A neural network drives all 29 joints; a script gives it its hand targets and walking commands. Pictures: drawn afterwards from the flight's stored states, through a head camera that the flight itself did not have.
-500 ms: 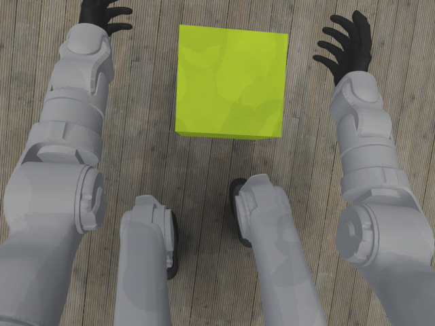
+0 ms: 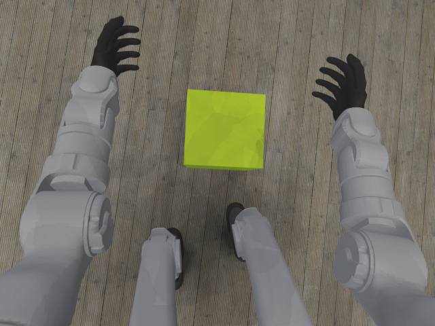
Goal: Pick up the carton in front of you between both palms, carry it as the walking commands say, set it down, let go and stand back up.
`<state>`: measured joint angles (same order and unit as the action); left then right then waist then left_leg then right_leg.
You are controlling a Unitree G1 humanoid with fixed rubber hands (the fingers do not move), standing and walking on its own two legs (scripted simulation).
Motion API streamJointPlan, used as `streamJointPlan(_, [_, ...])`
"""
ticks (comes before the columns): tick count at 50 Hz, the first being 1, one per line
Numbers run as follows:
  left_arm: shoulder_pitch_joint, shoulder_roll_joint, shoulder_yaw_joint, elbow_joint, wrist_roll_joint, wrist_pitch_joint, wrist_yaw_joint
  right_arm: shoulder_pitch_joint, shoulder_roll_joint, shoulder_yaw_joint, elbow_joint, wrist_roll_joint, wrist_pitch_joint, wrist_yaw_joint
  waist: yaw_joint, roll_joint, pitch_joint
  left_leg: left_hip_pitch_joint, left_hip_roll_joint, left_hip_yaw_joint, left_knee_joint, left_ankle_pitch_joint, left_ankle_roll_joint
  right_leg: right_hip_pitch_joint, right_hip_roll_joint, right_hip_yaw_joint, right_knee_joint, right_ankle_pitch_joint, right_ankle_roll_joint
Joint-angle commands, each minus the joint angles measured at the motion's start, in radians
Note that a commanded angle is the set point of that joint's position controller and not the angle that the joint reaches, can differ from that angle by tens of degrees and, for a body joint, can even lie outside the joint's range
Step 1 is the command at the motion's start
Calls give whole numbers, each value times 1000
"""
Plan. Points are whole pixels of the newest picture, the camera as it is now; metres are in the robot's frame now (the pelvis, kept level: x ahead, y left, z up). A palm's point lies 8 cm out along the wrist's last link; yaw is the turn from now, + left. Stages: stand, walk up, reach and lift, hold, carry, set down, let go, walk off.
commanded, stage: let go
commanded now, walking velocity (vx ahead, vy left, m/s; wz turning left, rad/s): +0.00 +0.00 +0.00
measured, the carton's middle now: (221, 136) +0.47 -0.10 -0.48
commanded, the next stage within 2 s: stand in 1.40 s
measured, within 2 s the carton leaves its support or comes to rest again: neither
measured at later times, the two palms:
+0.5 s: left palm (47, 156) +0.40 +0.16 +0.02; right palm (418, 160) +0.33 -0.27 +0.03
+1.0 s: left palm out of the picture +0.28 +0.24 +0.10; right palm out of the picture +0.25 -0.23 +0.10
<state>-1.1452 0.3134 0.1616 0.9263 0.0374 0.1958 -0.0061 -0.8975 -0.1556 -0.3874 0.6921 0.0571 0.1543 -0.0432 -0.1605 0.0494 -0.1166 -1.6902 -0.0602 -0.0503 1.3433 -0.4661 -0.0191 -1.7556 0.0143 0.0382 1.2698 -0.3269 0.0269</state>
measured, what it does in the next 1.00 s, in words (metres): rises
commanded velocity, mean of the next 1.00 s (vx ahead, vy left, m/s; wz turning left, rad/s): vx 0.00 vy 0.00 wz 0.00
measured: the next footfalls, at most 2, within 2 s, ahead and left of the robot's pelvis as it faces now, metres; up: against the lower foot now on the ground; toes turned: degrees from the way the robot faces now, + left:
none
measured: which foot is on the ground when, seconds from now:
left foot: down 0.00-1.00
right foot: down 0.00-1.00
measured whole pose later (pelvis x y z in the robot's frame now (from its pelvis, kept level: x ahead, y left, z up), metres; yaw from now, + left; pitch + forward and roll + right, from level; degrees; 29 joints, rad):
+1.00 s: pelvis +0.10 +0.01 +0.17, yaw -2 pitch +2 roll -1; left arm 0.21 0.20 0.05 0.46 0.02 0.04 -0.04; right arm 0.23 -0.22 -0.04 0.43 0.01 0.06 0.07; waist -0.01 0.02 0.04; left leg -0.15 -0.02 -0.05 0.44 -0.31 0.01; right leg -0.23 0.01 0.05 0.41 -0.21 0.02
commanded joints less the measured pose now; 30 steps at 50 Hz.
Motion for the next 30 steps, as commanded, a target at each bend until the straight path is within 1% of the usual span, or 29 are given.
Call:
streamJointPlan(1, [-224, 70, 26, -81, 18, -27, -7, -143, -99, -15, -89, -23, -27, 11, -36, 73, -894, 458, -44, 66, -200, 227, -8, 669, 41, -121, -124, 359, 41])
streamJointPlan(4, [-143, 40, 50, -86, 49, -35, 1, -75, -93, -11, -93, -53, -37, 30, -23, 63, -923, 521, -43, 62, -252, 279, -10, 748, 42, -117, -168, 398, 37])
streamJointPlan(6, [-57, 7, 64, -114, 70, -41, 16, 1, -95, -4, -110, -77, -44, 49, -16, 56, -952, 577, -43, 59, -289, 330, -12, 815, 44, -116, -197, 439, 31])
streamJointPlan(10, [148, -73, 83, -237, 107, -55, 68, 178, -114, 34, -180, -121, -57, 97, 1, 36, -958, 701, -42, 52, -379, 399, -21, 957, 44, -110, -267, 482, 13])
streamJointPlan(13, [276, -116, 73, -357, 102, -67, 105, 285, -138, 75, -240, -132, -65, 132, 10, 16, -880, 752, -41, 52, -451, 368, -28, 1059, 40, -94, -322, 462, -2])
streamJointPlan(15, [347, -128, 62, -424, 87, -77, 116, 349, -147, 109, -268, -123, -71, 149, 16, 3, -795, 771, -39, 53, -498, 318, -28, 1126, 35, -79, -364, 432, -9])
streamJointPlan(18, [461, -130, 44, -473, 66, -96, 113, 458, -146, 165, -279, -102, -82, 163, 23, -17, -663, 789, -34, 59, -559, 243, -22, 1219, 26, -56, -429, 385, -12])
streamJointPlan(21, [595, -123, 25, -468, 50, -120, 95, 580, -136, 210, -273, -83, -97, 165, 29, -42, -564, 806, -28, 63, -604, 215, -15, 1315, 18, -33, -482, 387, -11])
streamJointPlan(26, [818, -102, 6, -433, 39, -165, 63, 779, -117, 267, -293, -53, -131, 150, 51, -78, -455, 850, -23, 68, -677, 232, -3, 1508, 5, 7, -546, 512, -6])
streamJointPlan(30, [963, -82, -10, -434, 26, -197, 45, 916, -115, 305, -338, -35, -154, 130, 68, -100, -384, 936, -17, 63, -745, 280, 7, 1628, -2, 24, -599, 622, -1])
